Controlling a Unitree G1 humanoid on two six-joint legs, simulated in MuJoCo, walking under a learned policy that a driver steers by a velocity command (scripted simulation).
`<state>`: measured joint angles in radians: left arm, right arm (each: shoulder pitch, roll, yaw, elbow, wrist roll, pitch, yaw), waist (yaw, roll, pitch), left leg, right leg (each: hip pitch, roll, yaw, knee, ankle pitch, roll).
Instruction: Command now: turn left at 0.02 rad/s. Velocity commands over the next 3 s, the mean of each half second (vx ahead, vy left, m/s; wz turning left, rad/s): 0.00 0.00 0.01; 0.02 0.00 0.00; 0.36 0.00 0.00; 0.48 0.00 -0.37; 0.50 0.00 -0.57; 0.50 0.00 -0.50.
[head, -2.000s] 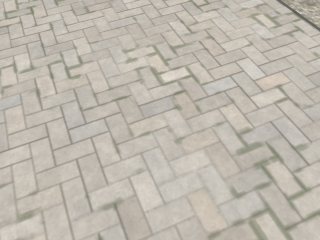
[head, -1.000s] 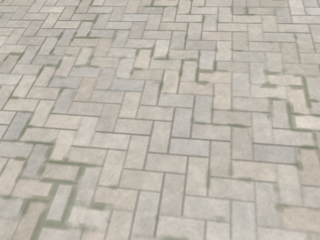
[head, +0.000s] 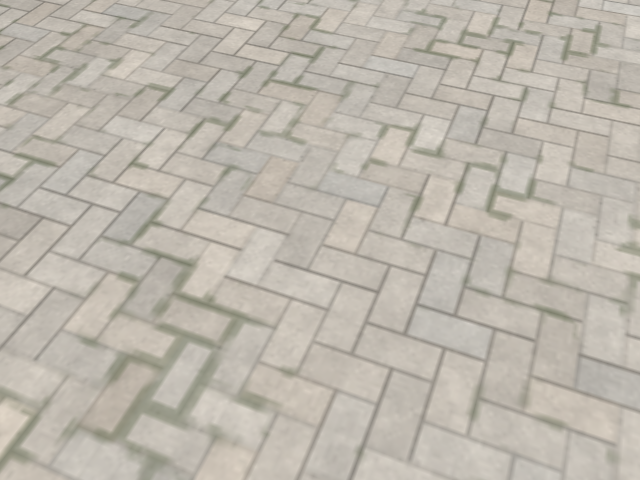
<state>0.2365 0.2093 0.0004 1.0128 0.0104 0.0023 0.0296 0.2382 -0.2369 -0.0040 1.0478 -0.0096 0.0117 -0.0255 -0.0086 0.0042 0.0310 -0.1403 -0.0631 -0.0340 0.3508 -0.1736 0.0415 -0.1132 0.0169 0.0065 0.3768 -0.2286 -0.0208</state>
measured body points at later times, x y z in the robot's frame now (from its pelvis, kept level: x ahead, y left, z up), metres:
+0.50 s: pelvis +0.00 -0.01 +0.00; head +0.01 -0.02 +0.45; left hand +0.00 +0.21 -0.16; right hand -0.01 -0.24 -0.16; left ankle +0.01 +0.10 -0.75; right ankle -0.01 -0.11 -0.75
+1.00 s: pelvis +0.01 -0.02 +0.00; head +0.01 -0.02 +0.45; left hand -0.02 +0.20 -0.16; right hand -0.02 -0.24 -0.17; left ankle +0.01 +0.09 -0.74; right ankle -0.01 -0.11 -0.75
